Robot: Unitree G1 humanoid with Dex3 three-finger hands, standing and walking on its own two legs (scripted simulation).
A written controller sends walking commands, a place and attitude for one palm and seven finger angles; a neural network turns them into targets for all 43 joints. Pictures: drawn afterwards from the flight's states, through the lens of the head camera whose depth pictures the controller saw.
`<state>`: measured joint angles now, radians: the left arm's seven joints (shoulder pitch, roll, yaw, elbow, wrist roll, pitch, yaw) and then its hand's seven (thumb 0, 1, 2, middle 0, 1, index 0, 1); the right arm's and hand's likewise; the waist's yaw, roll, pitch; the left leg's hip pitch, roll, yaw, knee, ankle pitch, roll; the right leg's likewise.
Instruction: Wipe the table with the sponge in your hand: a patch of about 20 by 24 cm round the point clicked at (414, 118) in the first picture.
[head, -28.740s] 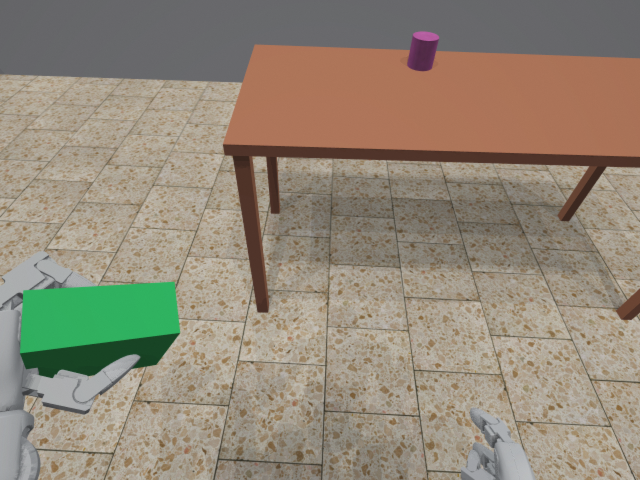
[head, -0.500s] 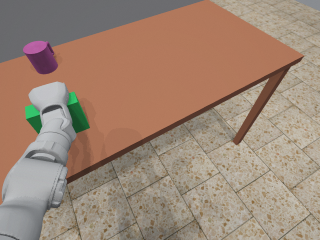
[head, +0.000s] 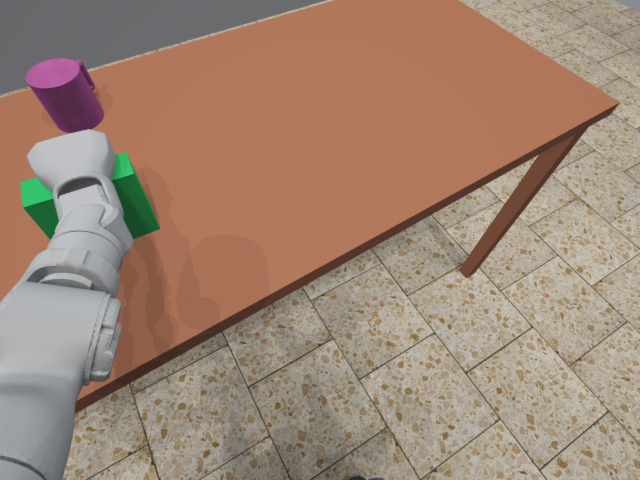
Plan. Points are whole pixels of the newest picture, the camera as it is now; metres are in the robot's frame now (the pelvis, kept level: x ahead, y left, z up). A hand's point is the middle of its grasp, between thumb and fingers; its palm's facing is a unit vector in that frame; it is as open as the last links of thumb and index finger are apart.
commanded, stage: wipe forward along the third lane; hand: left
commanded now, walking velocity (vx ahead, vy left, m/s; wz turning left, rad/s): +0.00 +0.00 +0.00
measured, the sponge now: (102, 216) +0.47 +0.29 +0.02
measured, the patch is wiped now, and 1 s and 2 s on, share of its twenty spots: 1.00 1.00 1.00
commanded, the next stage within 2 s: wipe back along the third lane in 0.18 s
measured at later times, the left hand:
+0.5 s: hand (90, 180) +0.50 +0.30 +0.06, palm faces -0.08 +0.03 -1.00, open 9.3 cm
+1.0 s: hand (101, 206) +0.45 +0.27 +0.06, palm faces -0.04 +0.01 -1.00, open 9.4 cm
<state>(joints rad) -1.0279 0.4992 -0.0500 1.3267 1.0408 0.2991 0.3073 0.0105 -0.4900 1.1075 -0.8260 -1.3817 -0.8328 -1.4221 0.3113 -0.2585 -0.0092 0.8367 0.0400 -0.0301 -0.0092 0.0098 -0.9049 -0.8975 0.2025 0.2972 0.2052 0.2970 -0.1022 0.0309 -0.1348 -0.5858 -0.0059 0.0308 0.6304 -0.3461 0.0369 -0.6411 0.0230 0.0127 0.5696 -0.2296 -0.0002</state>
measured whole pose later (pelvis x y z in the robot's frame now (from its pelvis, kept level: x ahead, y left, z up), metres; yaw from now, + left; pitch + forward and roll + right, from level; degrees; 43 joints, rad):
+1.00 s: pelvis +0.02 -0.01 +0.01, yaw +1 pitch +13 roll -1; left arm -0.81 0.36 -0.13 1.07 1.00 0.38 0.31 -0.02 -0.45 1.11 -0.77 -1.45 -0.77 -1.49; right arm 0.19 -0.25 -0.01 0.80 0.04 0.05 0.00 0.01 -0.91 -0.90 0.20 0.30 0.20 0.30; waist -0.01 0.04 -0.15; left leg -0.44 -0.01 0.01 0.57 -0.36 0.03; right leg -0.50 0.02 -0.01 0.53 -0.26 -0.01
